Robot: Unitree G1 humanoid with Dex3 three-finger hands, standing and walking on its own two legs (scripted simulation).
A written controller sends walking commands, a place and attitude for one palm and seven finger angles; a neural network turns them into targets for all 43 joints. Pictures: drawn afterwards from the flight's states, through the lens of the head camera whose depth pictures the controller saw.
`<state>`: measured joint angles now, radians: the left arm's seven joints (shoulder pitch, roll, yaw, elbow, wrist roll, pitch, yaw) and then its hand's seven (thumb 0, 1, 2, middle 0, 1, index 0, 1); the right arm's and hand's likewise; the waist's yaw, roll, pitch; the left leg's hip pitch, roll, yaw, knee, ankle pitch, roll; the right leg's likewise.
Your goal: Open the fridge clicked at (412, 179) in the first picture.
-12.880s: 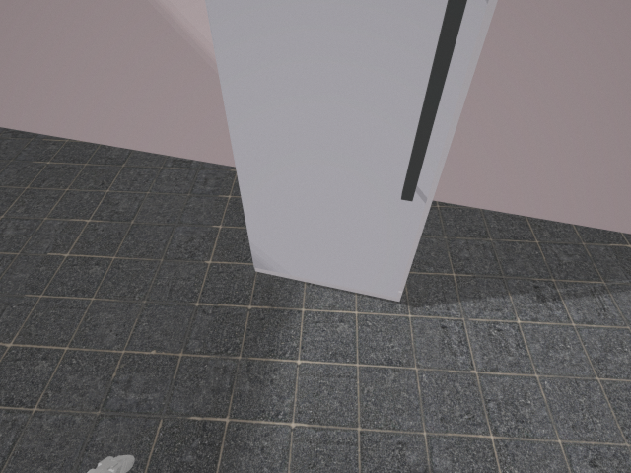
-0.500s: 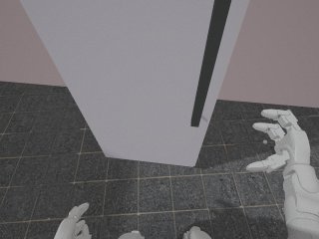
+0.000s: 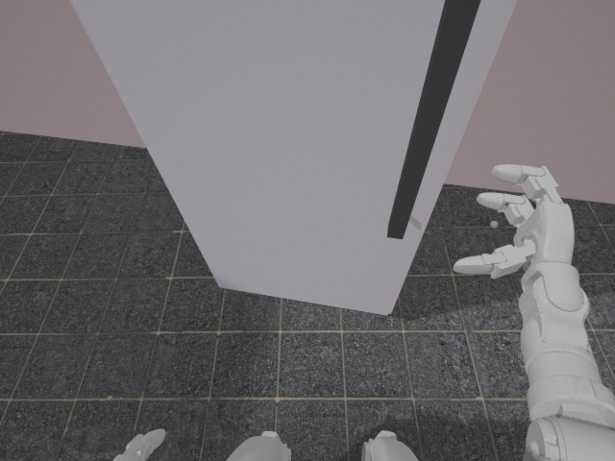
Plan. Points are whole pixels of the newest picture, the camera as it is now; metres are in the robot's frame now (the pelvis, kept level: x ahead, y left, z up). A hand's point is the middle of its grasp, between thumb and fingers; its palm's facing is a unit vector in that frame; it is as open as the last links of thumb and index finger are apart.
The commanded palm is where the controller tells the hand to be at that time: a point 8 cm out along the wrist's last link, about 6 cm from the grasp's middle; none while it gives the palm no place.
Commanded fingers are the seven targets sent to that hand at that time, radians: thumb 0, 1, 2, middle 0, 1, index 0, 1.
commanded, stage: move the hooked fingers beside the handle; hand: right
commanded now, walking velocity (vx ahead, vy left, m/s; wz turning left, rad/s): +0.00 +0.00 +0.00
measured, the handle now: (426, 112) +0.54 -0.09 +0.15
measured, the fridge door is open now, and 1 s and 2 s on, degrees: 0 0 0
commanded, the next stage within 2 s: feel for the door with the fingertips in 1.14 s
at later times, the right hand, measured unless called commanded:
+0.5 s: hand (464, 189) +0.49 -0.16 +0.06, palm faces +0.08 +1.00 +0.00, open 14.0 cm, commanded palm +0.45 -0.21 +0.06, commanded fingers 0.00 0.50 -0.30 0.30 1.20 0.30 1.20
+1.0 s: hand (461, 195) +0.47 -0.15 +0.06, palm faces +0.09 +1.00 -0.01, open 14.0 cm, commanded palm +0.44 -0.21 +0.06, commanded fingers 0.00 0.50 -0.30 0.30 1.20 0.30 1.20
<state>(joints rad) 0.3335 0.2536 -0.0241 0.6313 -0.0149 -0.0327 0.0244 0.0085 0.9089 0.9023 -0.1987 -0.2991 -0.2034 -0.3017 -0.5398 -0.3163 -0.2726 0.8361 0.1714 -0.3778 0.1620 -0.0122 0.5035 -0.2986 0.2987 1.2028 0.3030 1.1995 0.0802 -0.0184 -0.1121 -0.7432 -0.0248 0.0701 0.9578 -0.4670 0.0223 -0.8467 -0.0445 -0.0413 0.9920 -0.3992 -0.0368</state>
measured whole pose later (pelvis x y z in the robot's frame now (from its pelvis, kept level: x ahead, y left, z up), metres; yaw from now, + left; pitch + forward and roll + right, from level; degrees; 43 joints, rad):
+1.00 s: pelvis +0.01 +0.01 -0.01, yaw +1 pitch +18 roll +2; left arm 0.34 0.25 -0.01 0.61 0.01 0.06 -0.01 0.00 0.91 0.90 -0.20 -0.30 -0.20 -0.30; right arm -0.72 -0.31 -0.30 1.04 0.10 -0.46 0.07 -0.01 0.50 -0.30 0.30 1.20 0.30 1.20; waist 0.11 -0.02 -0.13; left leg -0.82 -0.04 0.07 1.00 -0.49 0.03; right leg -0.91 -0.06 -0.04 1.03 -0.42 -0.03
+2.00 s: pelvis +0.01 +0.01 -0.01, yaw +0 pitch +19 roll +2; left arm 0.37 0.25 -0.01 0.64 0.02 0.05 -0.02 0.00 0.91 0.90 -0.20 -0.30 -0.20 -0.30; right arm -0.80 -0.30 -0.27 1.11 0.09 -0.46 0.02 -0.01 0.50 -0.30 0.30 1.20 0.30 1.20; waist 0.13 -0.03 -0.13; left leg -0.85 -0.04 0.07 1.01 -0.49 0.04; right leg -0.95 -0.05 -0.03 1.04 -0.42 -0.02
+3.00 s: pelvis +0.01 +0.01 -0.01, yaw +0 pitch +18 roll +2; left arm 0.35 0.23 0.00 0.63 0.03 0.06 -0.04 0.00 0.91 0.90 -0.20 -0.30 -0.20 -0.30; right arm -0.75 -0.21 -0.21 1.04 0.07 -0.48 -0.07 -0.01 0.50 -0.30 0.30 1.20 0.30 1.20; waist 0.12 -0.03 -0.14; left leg -0.83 -0.03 0.06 1.00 -0.50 0.03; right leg -0.93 -0.05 -0.04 1.03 -0.42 -0.03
